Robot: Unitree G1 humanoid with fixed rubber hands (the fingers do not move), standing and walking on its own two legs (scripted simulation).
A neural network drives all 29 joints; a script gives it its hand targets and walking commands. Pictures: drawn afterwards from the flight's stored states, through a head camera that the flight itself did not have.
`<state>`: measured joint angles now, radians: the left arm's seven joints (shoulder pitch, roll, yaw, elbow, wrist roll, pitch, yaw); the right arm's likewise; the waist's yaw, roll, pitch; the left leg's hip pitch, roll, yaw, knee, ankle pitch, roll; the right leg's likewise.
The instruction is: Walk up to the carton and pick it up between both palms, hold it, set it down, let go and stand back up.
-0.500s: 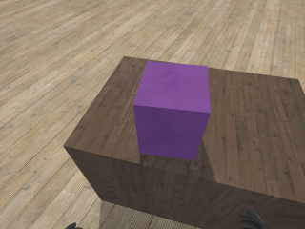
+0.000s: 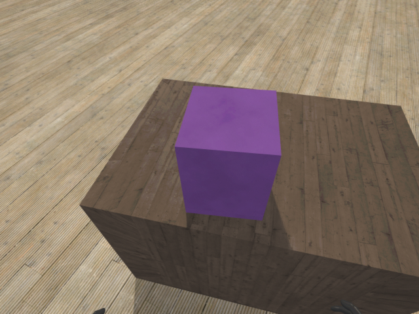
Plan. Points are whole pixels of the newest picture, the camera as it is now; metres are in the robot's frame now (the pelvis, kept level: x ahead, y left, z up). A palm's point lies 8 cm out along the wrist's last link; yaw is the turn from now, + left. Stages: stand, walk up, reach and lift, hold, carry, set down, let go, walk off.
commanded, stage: stand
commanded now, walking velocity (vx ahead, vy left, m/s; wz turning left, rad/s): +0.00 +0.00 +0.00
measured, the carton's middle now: (228, 154) +0.48 -0.01 +0.01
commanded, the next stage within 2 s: none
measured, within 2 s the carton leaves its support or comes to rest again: neither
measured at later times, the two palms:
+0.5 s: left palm out of the picture +0.07 +0.27 -0.10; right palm out of the picture +0.09 -0.26 -0.10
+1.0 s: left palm out of the picture +0.10 +0.26 -0.09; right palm out of the picture +0.09 -0.27 -0.09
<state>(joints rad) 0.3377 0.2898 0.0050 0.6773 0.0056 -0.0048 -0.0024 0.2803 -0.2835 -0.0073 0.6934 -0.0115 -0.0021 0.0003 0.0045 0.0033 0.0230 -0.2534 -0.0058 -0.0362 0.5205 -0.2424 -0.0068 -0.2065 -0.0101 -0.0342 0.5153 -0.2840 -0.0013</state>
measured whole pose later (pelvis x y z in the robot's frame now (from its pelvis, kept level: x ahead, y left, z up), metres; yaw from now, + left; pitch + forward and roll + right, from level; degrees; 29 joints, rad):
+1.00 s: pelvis -0.02 +0.00 +0.00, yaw -1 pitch -2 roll +0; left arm 0.30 0.30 0.02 0.60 0.01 0.02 -0.01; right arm 0.27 -0.31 -0.02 0.64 -0.01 0.01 0.00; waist -0.01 0.00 0.02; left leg -0.29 0.00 -0.02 0.56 -0.23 -0.01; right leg -0.26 0.00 -0.02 0.57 -0.28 0.00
